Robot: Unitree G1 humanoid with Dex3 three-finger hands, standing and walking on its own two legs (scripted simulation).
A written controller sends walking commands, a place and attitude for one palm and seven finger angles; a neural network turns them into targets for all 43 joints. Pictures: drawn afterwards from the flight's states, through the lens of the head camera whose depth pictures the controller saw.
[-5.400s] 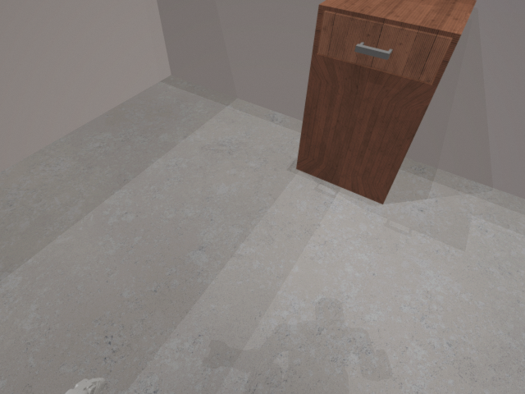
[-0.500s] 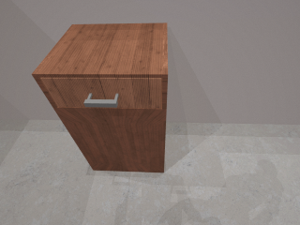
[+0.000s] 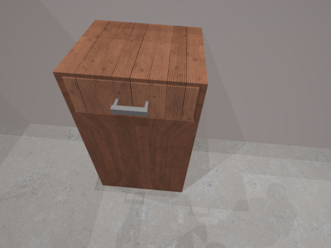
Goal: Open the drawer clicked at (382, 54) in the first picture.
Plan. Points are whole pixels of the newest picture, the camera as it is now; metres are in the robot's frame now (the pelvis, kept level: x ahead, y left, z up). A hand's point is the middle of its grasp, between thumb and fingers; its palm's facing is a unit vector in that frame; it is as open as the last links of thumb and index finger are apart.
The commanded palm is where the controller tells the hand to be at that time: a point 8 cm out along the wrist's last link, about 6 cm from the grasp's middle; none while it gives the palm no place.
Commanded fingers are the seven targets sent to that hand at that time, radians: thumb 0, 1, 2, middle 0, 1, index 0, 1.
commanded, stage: come to a stop and stand still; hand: left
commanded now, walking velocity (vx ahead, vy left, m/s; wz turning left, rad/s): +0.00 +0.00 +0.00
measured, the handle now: (130, 106) +0.56 +0.17 -0.02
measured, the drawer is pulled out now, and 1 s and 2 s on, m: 0.00 0.00 0.00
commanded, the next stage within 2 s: look again from close up in 0.26 s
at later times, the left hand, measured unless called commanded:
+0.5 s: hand out of the picture -0.04 +0.16 -0.18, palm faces +0.00 -0.98 -0.19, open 7.4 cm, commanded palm none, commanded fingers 0.00 0.90 0.90 -0.20 -0.30 -0.20 -0.30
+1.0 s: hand out of the picture -0.03 +0.12 -0.18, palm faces +0.03 -0.99 -0.17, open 7.4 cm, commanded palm none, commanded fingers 0.00 0.90 0.90 -0.20 -0.30 -0.20 -0.30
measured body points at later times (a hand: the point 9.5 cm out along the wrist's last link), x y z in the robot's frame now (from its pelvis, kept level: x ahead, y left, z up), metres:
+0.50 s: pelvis -0.03 -0.01 +0.00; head +0.00 -0.01 +0.44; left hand -0.03 +0.21 -0.16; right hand -0.04 -0.22 -0.17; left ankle -0.02 +0.10 -0.74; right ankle -0.04 -0.15 -0.74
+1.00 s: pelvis -0.02 -0.04 +0.00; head +0.00 -0.04 +0.45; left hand -0.03 +0.18 -0.16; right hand -0.01 -0.26 -0.16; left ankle -0.02 +0.10 -0.74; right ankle -0.04 -0.15 -0.74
